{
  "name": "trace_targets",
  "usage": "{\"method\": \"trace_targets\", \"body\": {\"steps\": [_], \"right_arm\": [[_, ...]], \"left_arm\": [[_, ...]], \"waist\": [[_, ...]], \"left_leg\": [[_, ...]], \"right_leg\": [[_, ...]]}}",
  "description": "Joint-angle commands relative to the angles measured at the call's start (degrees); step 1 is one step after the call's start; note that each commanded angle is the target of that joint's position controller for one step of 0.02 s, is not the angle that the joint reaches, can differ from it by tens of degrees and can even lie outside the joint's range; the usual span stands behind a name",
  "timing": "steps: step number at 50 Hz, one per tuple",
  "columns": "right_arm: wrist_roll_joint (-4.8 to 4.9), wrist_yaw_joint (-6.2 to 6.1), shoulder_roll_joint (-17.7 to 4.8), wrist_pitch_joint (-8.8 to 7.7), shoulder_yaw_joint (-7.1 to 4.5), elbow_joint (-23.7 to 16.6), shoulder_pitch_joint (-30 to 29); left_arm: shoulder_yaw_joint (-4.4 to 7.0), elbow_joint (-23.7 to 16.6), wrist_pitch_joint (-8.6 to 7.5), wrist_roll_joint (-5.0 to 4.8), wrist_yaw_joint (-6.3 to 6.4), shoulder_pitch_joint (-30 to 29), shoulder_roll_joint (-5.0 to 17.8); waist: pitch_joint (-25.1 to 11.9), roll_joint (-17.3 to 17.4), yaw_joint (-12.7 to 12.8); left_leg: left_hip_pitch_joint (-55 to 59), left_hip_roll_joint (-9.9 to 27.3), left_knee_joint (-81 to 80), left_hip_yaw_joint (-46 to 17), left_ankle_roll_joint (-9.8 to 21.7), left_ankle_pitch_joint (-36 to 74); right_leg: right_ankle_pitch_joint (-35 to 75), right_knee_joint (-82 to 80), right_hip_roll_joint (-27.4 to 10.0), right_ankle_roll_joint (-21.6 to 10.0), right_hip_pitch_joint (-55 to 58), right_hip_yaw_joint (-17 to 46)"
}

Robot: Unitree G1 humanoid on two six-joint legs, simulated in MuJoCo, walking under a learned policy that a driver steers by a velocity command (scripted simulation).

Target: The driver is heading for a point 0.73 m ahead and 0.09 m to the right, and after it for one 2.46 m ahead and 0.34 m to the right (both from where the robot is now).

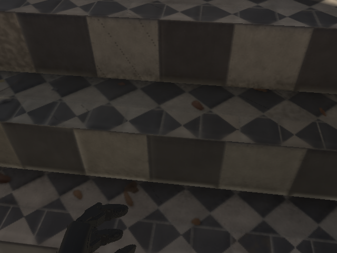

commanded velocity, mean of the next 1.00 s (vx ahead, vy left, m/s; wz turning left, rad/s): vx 1.00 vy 0.00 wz -0.31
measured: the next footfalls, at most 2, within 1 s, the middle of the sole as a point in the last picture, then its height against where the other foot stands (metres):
right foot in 0.20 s outside the picture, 0.21 m higher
left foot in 0.54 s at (97, 234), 0.20 m higher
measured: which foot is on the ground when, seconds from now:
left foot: down 0.00-0.16, up 0.18-0.52, down 0.54-1.00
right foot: up 0.00-0.18, down 0.20-0.56, up 0.58-1.00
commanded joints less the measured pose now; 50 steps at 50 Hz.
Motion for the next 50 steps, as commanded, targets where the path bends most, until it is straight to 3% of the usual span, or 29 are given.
{"method": "trace_targets", "body": {"steps": [1,2,4,5,6,7,8,9,10,11,12,13,16,18,21,24,25,26,27,28,30,31,33,36,42,47,48,49,50], "right_arm": [[-0.55,1.18,-3.6,-4.66,-0.30,-2.9,-5.3],[-1.33,0.63,-4.3,-4.62,-0.93,-1.1,-2.8],[1.48,-0.74,-6.9,-3.71,-2.40,-0.8,-1.3],[3.12,-1.22,-8.1,-2.30,-2.46,-3.1,-8.6],[5.48,-0.96,-9.7,-3.97,-3.36,-4.8,-6.8],[4.33,-0.17,-18.1,-6.18,-6.29,-5.9,-11.3],[5.70,1.58,-16.5,-7.72,-6.60,-7.0,-8.6],[3.29,2.30,-10.7,-7.94,-4.58,-7.1,-10.8],[-2.24,2.56,-4.3,-9.33,-2.27,-9.7,-15.7],[-4.45,2.88,1.5,-9.55,-0.97,-11.8,-23.4],[-3.44,3.82,5.3,-8.54,0.29,-15.6,-20.3],[-3.73,4.13,6.3,-7.08,2.12,-18.7,-22.2],[-3.88,1.82,5.9,-3.06,3.50,-20.1,-16.5],[-2.25,1.20,4.3,-2.02,3.52,-24.4,-24.7],[-1.19,0.59,6.4,-1.48,4.93,-32.0,-37.7],[-3.09,0.87,8.5,-1.74,6.73,-39.2,-46.6],[-2.86,1.51,8.3,-1.38,7.04,-39.3,-44.7],[0.72,1.42,7.6,-0.75,7.02,-37.5,-39.5],[1.92,-0.15,4.2,-0.57,4.33,-32.4,-23.8],[1.50,-1.73,-1.0,-0.53,0.71,-27.8,-9.1],[0.76,-3.44,-11.4,-1.65,-3.07,-22.2,0.9],[1.64,-3.22,-10.7,-2.21,-2.43,-20.1,-4.8],[0.45,-2.14,-2.9,-2.09,-0.06,-17.4,-17.0],[-2.10,0.22,4.6,-4.37,1.42,-7.6,-16.5],[-3.82,-0.24,-1.6,-9.08,0.12,-0.4,-9.5],[-1.87,-1.27,-7.3,-7.31,-1.09,0.9,-3.2],[2.37,-2.29,-14.6,-5.98,-1.93,-2.2,-3.6],[3.38,-2.48,-20.0,-5.02,-3.42,-5.0,-1.1],[3.67,0.06,-22.6,-4.95,-3.97,-9.3,-9.7]], "left_arm": [[-2.46,-11.0,1.20,-0.48,2.14,-10.8,-1.1],[-2.47,-14.2,0.92,-0.45,2.47,-17.9,-1.8],[-2.64,-19.6,1.22,0.07,3.03,-23.6,0.9],[-2.95,-14.8,1.94,-1.45,2.46,-13.9,1.0],[-0.43,-11.4,1.65,-4.55,3.66,-5.3,4.9],[2.21,-7.7,3.08,-6.60,4.85,11.0,8.2],[4.81,-2.4,2.35,-4.71,5.27,14.7,13.1],[5.54,4.4,2.65,-5.12,4.92,20.3,14.9],[6.34,10.3,3.53,-8.14,3.79,21.3,11.8],[5.85,13.9,5.37,-9.56,4.07,20.5,7.6],[5.11,16.3,4.88,-5.72,5.11,15.5,6.1],[4.80,18.0,3.65,-4.42,4.58,12.4,2.3],[5.46,18.9,-0.69,-5.76,1.74,7.9,2.9],[5.20,20.0,-1.91,-6.09,1.67,8.2,3.7],[6.58,20.6,-2.55,-4.25,2.91,15.1,9.3],[8.17,21.7,-2.14,-5.29,4.60,23.5,10.3],[8.64,20.7,-1.52,-5.64,4.85,22.0,11.1],[9.01,18.7,-1.12,-8.07,4.18,21.2,14.4],[8.93,17.6,-1.91,-7.34,2.86,20.7,14.5],[10.61,15.6,-2.70,-9.14,0.47,14.2,20.7],[10.65,9.9,-2.28,-6.57,-1.95,2.9,14.9],[8.79,7.8,-1.56,-3.59,-1.81,2.6,5.6],[6.28,4.8,-0.53,-1.57,-1.55,3.7,-1.0],[4.57,2.4,2.66,-2.24,-0.74,4.4,0.5],[4.80,-4.7,7.85,-5.06,2.07,-8.9,5.6],[3.19,-10.6,9.66,-4.44,2.02,-16.8,6.1],[3.00,-7.1,10.72,-7.56,0.50,-7.4,9.7],[4.45,-3.2,10.96,-8.78,0.84,5.4,10.6],[5.51,-1.1,10.55,-6.10,1.45,19.8,12.4]], "waist": [[17.1,-1.5,2.4],[15.3,3.8,0.0],[11.9,0.7,-0.2],[2.2,-2.5,5.9],[-7.0,-0.4,7.8],[-19.1,6.5,17.2],[-31.0,-9.5,14.4],[-39.1,-30.0,15.6],[-35.3,-30.2,12.3],[-19.8,-10.7,11.9],[-10.6,-1.5,3.7],[-3.4,2.7,1.6],[8.4,4.1,-4.6],[14.1,3.7,-4.6],[11.7,-5.1,1.9],[9.1,-2.3,6.6],[4.6,-0.6,5.4],[-1.3,1.5,3.5],[-10.2,2.1,-1.9],[-20.2,3.0,-12.0],[-24.9,24.6,-17.5],[-18.5,26.9,-11.7],[-2.6,15.5,-0.6],[6.2,5.6,6.2],[15.1,-0.5,6.4],[12.8,-2.4,8.4],[1.4,-2.1,11.1],[-8.7,2.5,11.9],[-16.1,13.4,17.2]], "left_leg": [[-6.9,12.6,-33.4,-22.7,2.9,25.1],[-5.1,15.0,-37.1,-21.3,6.6,28.8],[-8.9,15.4,-46.1,-19.0,6.7,36.5],[-17.6,14.8,-48.3,-10.3,7.3,66.2],[-16.9,15.1,-35.0,-12.8,7.6,105.4],[-6.6,20.0,-20.9,-15.5,6.8,131.3],[-16.8,14.1,4.5,-16.3,0.6,119.9],[-18.5,3.8,33.4,-9.8,-4.7,63.6],[-21.7,2.9,52.9,-9.9,-8.5,32.5],[-30.0,3.0,63.3,-6.6,-7.5,29.0],[-40.8,4.4,67.7,-10.8,-5.2,26.3],[-41.6,6.8,69.5,-11.5,-3.6,24.9],[-47.2,13.9,72.3,-4.7,-4.5,12.2],[-45.9,19.1,62.8,-0.6,-6.7,10.0],[-49.0,21.5,72.0,1.9,-5.3,0.1],[-46.5,25.5,49.4,-1.3,-2.4,-3.8],[-33.2,25.8,38.4,2.0,-1.6,1.6],[-4.6,19.0,20.0,9.8,-2.2,-12.4],[13.2,16.3,20.6,7.6,-2.2,-6.5],[26.5,15.0,18.8,7.0,-4.5,-0.9],[29.9,31.7,-12.1,-25.9,-4.4,-25.0],[20.2,37.1,-19.8,-39.2,-4.5,-21.7],[4.5,35.4,-13.0,-26.5,-3.6,-16.3],[-2.2,32.2,-16.2,-9.6,-3.1,0.2],[10.1,37.2,-40.2,7.6,-0.7,32.0],[17.5,28.2,-46.0,26.3,-5.4,73.1],[7.9,25.1,-39.6,26.9,-1.5,93.0],[11.0,27.8,-26.1,22.3,1.3,115.3],[16.9,35.9,-9.7,17.1,2.8,141.4]], "right_leg": [[-19.0,1.4,1.0,0.9,-18.6,-8.2],[-26.6,3.9,0.6,-0.3,-20.3,-7.9],[-29.5,-25.8,-2.5,-2.1,-1.7,-5.7],[-25.1,-43.5,1.9,-1.8,27.8,-14.1],[-24.0,-48.2,4.8,-0.3,47.4,-14.1],[-21.5,-53.2,5.4,0.7,54.5,-12.5],[-41.4,-68.4,-5.2,-6.2,71.8,12.7],[-32.7,-83.9,-10.7,-10.8,74.3,27.7],[-17.5,-78.0,-10.4,-10.2,71.9,23.6],[-12.5,-78.2,-1.8,-10.7,61.4,12.1],[-24.1,-89.1,-7.7,-12.4,54.6,24.0],[-29.6,-94.5,-8.9,-11.8,45.5,29.8],[-19.8,-102.1,-6.1,-10.2,35.9,18.1],[-17.6,-107.6,-6.1,-10.6,26.1,13.7],[-10.1,-117.3,-8.9,-15.1,27.5,15.4],[-0.6,-122.4,-7.6,-10.5,38.3,13.7],[4.4,-125.2,-7.0,-9.3,36.7,8.6],[17.4,-131.2,-6.4,-11.0,24.6,8.4],[47.0,-117.9,-7.5,-10.4,28.1,8.4],[69.4,-102.2,-6.0,-7.4,27.1,4.9],[27.5,-54.3,8.8,0.0,13.0,-1.4],[11.4,-25.3,11.5,0.6,4.0,4.6],[15.4,-9.8,5.3,-1.8,-4.3,3.4],[2.4,1.2,5.0,-2.9,-6.9,0.9],[-15.9,12.4,5.2,-3.1,-21.4,-1.0],[-23.6,-28.4,5.2,-5.6,-7.5,-16.9],[-24.2,-49.8,10.3,-4.2,21.7,-22.1],[-26.6,-51.0,15.3,-1.2,36.9,-25.7],[-27.0,-46.3,13.8,-3.1,43.7,-17.8]]}}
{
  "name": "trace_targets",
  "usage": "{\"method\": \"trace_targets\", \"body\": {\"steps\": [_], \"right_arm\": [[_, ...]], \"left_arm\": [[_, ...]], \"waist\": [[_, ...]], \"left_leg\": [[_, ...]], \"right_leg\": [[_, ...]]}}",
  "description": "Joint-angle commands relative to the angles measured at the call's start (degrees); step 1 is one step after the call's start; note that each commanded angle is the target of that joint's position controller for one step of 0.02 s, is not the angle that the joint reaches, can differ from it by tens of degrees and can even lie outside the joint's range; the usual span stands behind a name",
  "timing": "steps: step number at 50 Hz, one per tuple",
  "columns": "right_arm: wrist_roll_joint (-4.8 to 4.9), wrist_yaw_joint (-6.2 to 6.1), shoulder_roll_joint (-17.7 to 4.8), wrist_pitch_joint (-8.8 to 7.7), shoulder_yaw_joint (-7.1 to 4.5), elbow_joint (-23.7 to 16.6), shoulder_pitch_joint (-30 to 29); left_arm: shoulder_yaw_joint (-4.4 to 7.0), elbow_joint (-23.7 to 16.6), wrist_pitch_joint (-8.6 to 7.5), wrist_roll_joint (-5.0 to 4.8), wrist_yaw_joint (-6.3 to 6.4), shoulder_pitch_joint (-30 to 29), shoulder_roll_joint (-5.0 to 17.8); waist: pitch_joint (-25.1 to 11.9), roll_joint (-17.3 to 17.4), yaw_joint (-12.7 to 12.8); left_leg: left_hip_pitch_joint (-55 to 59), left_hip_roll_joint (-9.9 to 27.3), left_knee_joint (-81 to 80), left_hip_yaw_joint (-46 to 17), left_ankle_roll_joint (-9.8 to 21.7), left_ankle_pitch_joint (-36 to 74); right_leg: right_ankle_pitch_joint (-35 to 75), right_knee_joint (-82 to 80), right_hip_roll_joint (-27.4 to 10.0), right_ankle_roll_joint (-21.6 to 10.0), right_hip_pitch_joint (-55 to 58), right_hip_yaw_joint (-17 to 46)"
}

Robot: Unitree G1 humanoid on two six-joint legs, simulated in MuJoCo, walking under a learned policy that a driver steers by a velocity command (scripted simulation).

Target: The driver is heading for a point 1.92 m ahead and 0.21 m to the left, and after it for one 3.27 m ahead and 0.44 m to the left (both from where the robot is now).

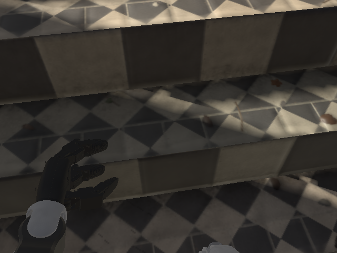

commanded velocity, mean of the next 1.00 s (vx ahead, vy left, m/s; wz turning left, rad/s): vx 0.20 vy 0.00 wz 0.35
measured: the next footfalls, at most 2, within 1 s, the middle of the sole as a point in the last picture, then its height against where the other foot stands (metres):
right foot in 0.02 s outside the picture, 0.21 m higher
left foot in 0.48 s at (179, 238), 0.21 m higher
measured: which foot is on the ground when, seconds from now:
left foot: down 0.00-0.02, up 0.04-0.46, down 0.48-1.00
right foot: up 0.00-0.00, down 0.02-0.46, up 0.48-1.00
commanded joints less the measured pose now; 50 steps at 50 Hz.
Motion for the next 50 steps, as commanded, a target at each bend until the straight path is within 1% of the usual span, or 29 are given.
{"method": "trace_targets", "body": {"steps": [1,2,3,4,6,7,8,11,13,14,16,17,18,19,20,22,23,24,25,26,27,28,30,33,36,39,41,46,50], "right_arm": [[4.13,2.59,-21.1,-0.32,-5.09,-15.0,-15.6],[2.19,5.23,-11.3,0.02,-3.66,-19.3,-22.7],[-0.69,6.12,-5.1,0.43,-1.75,-26.0,-24.2],[-4.19,5.91,-1.8,-0.02,-0.89,-29.0,-25.0],[-4.32,3.43,4.2,-0.24,2.11,-32.2,-24.3],[-6.36,1.95,4.1,-0.27,2.92,-31.6,-26.0],[-5.40,1.14,3.7,0.37,3.07,-30.1,-20.9],[-4.50,0.40,2.4,0.67,3.89,-30.2,-29.9],[-3.81,-0.09,7.1,1.20,4.97,-29.8,-35.5],[-3.28,-0.11,8.5,1.32,5.39,-30.9,-36.2],[-2.71,-0.12,11.1,2.54,6.93,-34.2,-42.7],[-3.05,-0.01,11.7,3.73,7.26,-36.2,-45.9],[-2.63,0.38,9.7,4.75,7.04,-35.6,-44.7],[-1.55,-0.34,6.9,5.67,5.95,-32.1,-37.6],[0.76,-1.18,4.0,6.25,5.15,-29.4,-31.9],[2.50,-2.84,-2.4,9.14,1.62,-23.3,-15.2],[1.20,-2.16,-5.5,9.17,0.37,-21.5,-11.3],[0.53,-0.60,-9.1,9.24,-2.31,-22.0,-14.6],[1.13,-0.41,-8.0,10.54,-2.81,-21.0,-23.2],[0.33,-1.82,-7.4,10.64,-3.00,-21.5,-23.6],[-0.79,-2.34,-6.2,9.51,-3.06,-19.5,-22.3],[-0.94,-2.76,-2.0,8.60,-2.08,-15.6,-22.2],[-0.96,-2.31,2.0,6.38,-0.32,-13.1,-21.9],[-0.48,-1.67,-2.2,4.02,-1.40,-12.0,-19.9],[-1.66,-2.87,-5.9,4.35,-2.60,-13.1,-16.3],[-1.08,-3.50,-7.5,5.23,-3.67,-14.2,-12.4],[-1.02,-3.61,-7.1,5.25,-4.12,-15.2,-9.6],[-1.13,-4.97,-9.8,4.83,-5.67,-16.8,-6.6],[-0.78,-5.90,-14.9,3.74,-7.44,-16.3,-4.7]], "left_arm": [[5.12,5.1,0.23,0.70,-0.82,34.1,11.2],[6.15,6.2,-0.02,-0.29,-0.56,26.4,12.3],[7.20,5.2,0.04,-0.78,0.92,17.0,15.0],[7.06,4.7,-0.22,-0.79,1.72,16.5,14.0],[5.56,11.5,-2.62,2.64,2.31,21.8,10.4],[4.77,15.2,-3.83,1.46,2.43,27.9,7.9],[4.67,16.2,-4.59,1.50,2.30,27.9,8.0],[3.73,22.7,-7.55,1.05,1.85,37.4,4.3],[2.78,27.5,-8.70,1.95,2.33,46.7,1.1],[2.88,28.2,-9.36,2.88,2.45,48.6,2.1],[2.66,29.9,-8.67,2.93,1.69,46.3,1.6],[1.94,28.8,-7.71,2.50,2.56,43.7,0.5],[2.07,27.3,-6.78,2.56,2.92,40.4,1.8],[1.78,25.0,-6.44,-0.03,3.29,33.1,2.7],[2.87,22.8,-8.55,-1.50,3.07,31.4,7.2],[5.68,22.5,-11.38,-2.26,3.28,27.5,15.1],[6.38,19.8,-11.32,-2.76,2.61,25.9,15.5],[7.57,17.3,-10.40,-3.19,2.05,23.7,15.4],[6.18,11.1,-9.20,1.50,-0.22,22.8,10.6],[3.48,6.9,-8.38,4.43,-0.96,23.4,2.5],[1.77,4.1,-7.19,5.37,-0.51,20.5,-2.2],[0.24,4.3,-6.13,6.16,-0.02,21.7,-4.9],[-1.09,5.2,-5.09,5.53,1.28,26.2,-4.2],[-1.44,3.5,-4.37,5.10,2.17,21.7,-1.6],[-1.07,4.1,-4.46,5.14,1.98,17.8,-2.5],[-2.67,-0.2,-4.04,4.97,1.92,7.6,-5.9],[-3.03,-0.6,-3.97,4.87,1.59,4.8,-5.5],[-2.34,-3.0,-3.52,4.30,0.48,-0.2,-1.9],[-1.97,-7.2,-3.85,3.61,0.20,-5.7,-1.1]], "waist": [[-25.5,12.1,16.8],[-17.8,-4.1,12.9],[-15.4,-15.4,5.6],[-14.2,-6.4,4.0],[-3.8,1.2,-0.1],[0.9,3.7,1.2],[-0.8,5.0,-1.4],[-3.6,4.6,3.2],[-5.4,0.8,6.5],[-5.3,-0.4,6.4],[-2.8,1.0,3.1],[-2.2,0.2,2.3],[-3.6,0.4,0.9],[-8.5,-1.5,-4.1],[-11.6,-4.5,-4.9],[-21.9,-13.3,-10.8],[-24.3,-10.0,-11.3],[-22.2,6.2,-14.1],[-20.7,15.3,-6.7],[-21.3,4.9,-4.1],[-11.9,-1.7,-1.4],[1.9,-8.1,2.8],[10.0,-11.7,6.7],[5.6,-8.6,6.5],[-7.6,1.3,1.5],[-7.0,3.9,-2.9],[-5.6,2.4,-4.7],[-3.7,2.8,-7.6],[-5.4,3.6,-9.9]], "left_leg": [[-8.8,9.1,43.5,-10.1,9.5,108.7],[-30.6,-3.5,68.1,-14.0,5.2,40.2],[-50.2,-15.0,93.7,-21.0,0.7,7.2],[-57.5,-13.6,107.5,-27.2,1.5,6.3],[-68.3,-12.9,118.8,-27.3,1.6,2.6],[-72.2,-10.8,113.4,-26.7,3.0,-2.4],[-73.8,-9.9,109.2,-26.2,2.0,-3.5],[-75.7,-7.8,99.4,-18.1,0.9,-12.7],[-85.5,-9.3,113.5,-14.6,2.4,-18.4],[-91.3,-9.3,116.9,-15.4,3.2,-22.3],[-87.2,-9.2,105.0,-14.5,6.0,-20.4],[-80.2,-8.2,100.1,-14.6,6.5,-20.3],[-65.6,-9.6,89.7,-8.2,6.6,-18.1],[-43.6,-11.7,79.7,-7.0,7.5,-14.1],[-29.1,-13.2,73.1,-4.0,6.0,-10.6],[-24.1,-12.9,62.6,-10.0,6.3,-15.7],[-21.7,-15.7,47.2,-11.8,7.7,-18.7],[-19.9,-13.1,25.2,-24.2,15.2,-5.5],[-9.8,0.0,18.1,-59.3,27.4,29.5],[-16.0,5.3,9.9,-70.2,27.9,16.9],[-23.8,4.1,8.1,-69.4,24.3,-7.8],[-35.6,0.5,9.3,-58.7,19.4,-16.7],[-47.7,-5.4,8.9,-44.7,13.6,-11.2],[-50.6,-12.0,17.4,-31.1,11.6,13.5],[-31.2,-8.7,18.9,-42.1,11.7,28.3],[-18.6,-5.8,14.6,-53.4,12.9,15.3],[-10.5,-4.7,13.5,-57.3,14.3,11.1],[0.3,-1.9,11.8,-60.1,16.5,26.3],[5.9,0.7,11.0,-59.4,17.0,38.3]], "right_leg": [[-2.0,-24.0,7.0,-2.9,49.4,5.4],[2.7,-44.5,3.6,-9.8,50.3,25.7],[13.4,-61.9,-5.8,-15.1,51.9,56.5],[12.5,-65.8,-7.6,-12.5,50.3,62.3],[23.0,-65.1,-8.0,-7.6,43.3,57.0],[40.4,-62.0,-2.5,-1.0,47.9,45.1],[56.1,-60.3,-4.7,0.8,54.1,37.8],[68.3,-63.4,-5.8,2.3,61.9,26.7],[77.4,-63.9,-8.8,1.2,68.9,25.7],[76.3,-64.7,-11.1,0.8,72.2,25.4],[66.5,-72.6,-10.1,3.7,63.3,17.6],[69.7,-78.2,-10.8,3.5,57.3,17.0],[77.0,-86.3,-10.9,3.3,50.0,11.1],[99.1,-83.9,-8.9,4.0,42.9,4.0],[120.8,-82.2,-11.9,3.2,38.4,5.1],[147.6,-65.8,-18.3,4.6,56.6,7.0],[144.1,-51.9,-16.8,5.5,61.9,6.6],[92.1,-16.6,-7.7,8.8,56.7,5.5],[21.8,19.9,5.7,14.7,22.8,11.7],[20.0,39.7,5.1,11.3,11.0,16.0],[22.3,44.4,3.4,8.7,4.8,16.4],[22.0,42.2,0.2,7.2,0.1,16.5],[22.1,32.1,-3.0,7.4,2.5,13.6],[33.0,6.3,-5.9,8.4,13.4,7.6],[33.4,17.5,-4.8,6.9,5.5,7.1],[31.6,24.0,-4.4,6.0,-6.7,9.4],[27.8,26.2,-4.3,6.7,-12.4,11.2],[13.9,27.2,-4.6,8.6,-16.4,13.0],[1.2,22.5,-5.6,7.9,-17.7,13.7]]}}
Keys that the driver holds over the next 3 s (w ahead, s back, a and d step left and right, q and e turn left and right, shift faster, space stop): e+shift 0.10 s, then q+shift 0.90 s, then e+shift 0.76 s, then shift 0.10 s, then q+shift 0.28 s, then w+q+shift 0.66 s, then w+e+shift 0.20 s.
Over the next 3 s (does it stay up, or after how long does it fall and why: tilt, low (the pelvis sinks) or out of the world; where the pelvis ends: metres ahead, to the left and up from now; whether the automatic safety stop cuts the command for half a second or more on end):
stays up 0.67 -0.12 0.61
